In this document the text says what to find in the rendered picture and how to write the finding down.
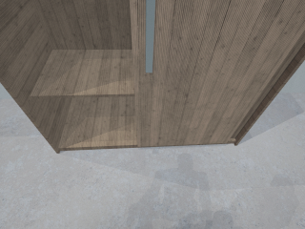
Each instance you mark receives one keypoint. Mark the handle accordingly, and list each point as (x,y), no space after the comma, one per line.
(150,15)

